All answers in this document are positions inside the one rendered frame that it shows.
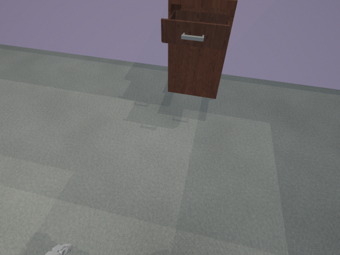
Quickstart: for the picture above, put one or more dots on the cabinet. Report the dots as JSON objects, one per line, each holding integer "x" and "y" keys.
{"x": 194, "y": 70}

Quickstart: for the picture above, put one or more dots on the robot left hand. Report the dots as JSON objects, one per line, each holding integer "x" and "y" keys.
{"x": 60, "y": 249}

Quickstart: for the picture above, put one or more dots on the handle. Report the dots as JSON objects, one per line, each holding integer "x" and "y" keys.
{"x": 190, "y": 37}

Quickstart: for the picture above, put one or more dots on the drawer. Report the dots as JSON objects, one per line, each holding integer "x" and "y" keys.
{"x": 214, "y": 27}

